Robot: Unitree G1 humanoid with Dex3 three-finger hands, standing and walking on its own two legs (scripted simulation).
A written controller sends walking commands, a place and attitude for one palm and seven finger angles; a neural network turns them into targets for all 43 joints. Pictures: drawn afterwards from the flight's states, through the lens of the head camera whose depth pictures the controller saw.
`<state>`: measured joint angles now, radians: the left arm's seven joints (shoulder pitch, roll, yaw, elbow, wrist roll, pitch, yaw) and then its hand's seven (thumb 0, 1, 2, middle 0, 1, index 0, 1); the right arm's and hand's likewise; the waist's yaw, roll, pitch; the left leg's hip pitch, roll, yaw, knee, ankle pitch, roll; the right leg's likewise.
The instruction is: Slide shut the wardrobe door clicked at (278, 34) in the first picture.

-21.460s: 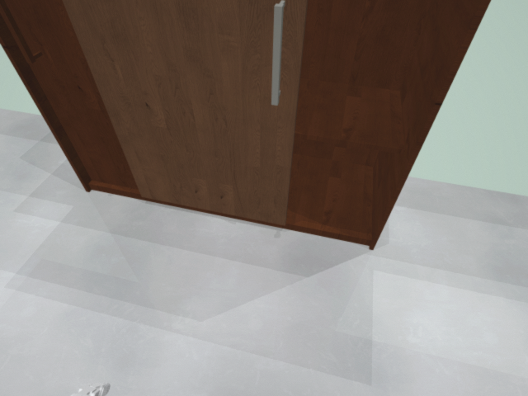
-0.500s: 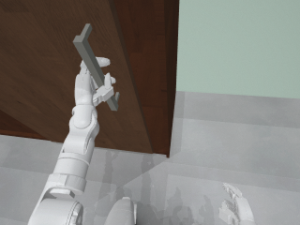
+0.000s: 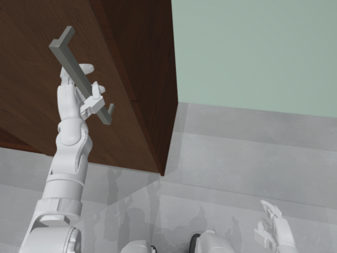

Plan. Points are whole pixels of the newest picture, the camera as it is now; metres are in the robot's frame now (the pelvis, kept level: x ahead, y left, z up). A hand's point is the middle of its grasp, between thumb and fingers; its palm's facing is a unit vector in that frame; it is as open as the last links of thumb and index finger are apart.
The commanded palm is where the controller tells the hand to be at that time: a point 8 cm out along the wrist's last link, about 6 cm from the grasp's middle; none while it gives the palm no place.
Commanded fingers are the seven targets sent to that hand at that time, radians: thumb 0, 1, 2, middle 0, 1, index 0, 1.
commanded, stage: step sideways, sliding the door along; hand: left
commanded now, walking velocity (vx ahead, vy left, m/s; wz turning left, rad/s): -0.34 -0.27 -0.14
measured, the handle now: (91, 85) +0.45 +0.23 +0.09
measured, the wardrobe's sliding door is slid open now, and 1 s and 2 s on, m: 0.00 0.00 0.00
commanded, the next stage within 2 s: stop walking and hold the door there in 0.10 s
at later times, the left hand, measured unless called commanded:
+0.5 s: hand (96, 98) +0.41 +0.21 +0.10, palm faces +0.49 -0.79 -0.38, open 6.1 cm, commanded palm +0.37 +0.24 +0.10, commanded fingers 0.00 0.90 0.90 -0.45 -1.40 -0.45 -1.40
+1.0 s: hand (96, 99) +0.41 +0.21 +0.10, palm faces +0.40 -0.86 -0.31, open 5.7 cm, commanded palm +0.37 +0.24 +0.10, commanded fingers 0.00 0.90 0.90 -0.45 -1.40 -0.45 -1.40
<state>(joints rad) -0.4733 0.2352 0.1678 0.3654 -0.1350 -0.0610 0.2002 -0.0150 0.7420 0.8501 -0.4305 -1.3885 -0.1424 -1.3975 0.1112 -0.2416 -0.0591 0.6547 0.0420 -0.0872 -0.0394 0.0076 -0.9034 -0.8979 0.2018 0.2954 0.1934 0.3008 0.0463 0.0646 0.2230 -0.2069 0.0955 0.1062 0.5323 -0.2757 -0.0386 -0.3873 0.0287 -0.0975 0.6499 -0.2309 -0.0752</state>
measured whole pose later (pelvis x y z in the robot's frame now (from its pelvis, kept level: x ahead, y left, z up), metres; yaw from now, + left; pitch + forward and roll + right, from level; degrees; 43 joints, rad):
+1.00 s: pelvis +0.04 -0.07 +0.01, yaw -10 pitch +0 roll +0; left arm -0.18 0.44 0.41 0.64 -0.03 -0.20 0.13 -0.10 0.65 0.79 -0.41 -1.35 -0.40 -1.40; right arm 0.32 -0.26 0.00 0.74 0.03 -0.07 -0.10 0.01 -0.90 -0.90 0.21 0.30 0.20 0.30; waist 0.00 0.04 -0.02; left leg -0.26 0.04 0.15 0.46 -0.19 0.03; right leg -0.23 -0.01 0.03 0.46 -0.22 0.02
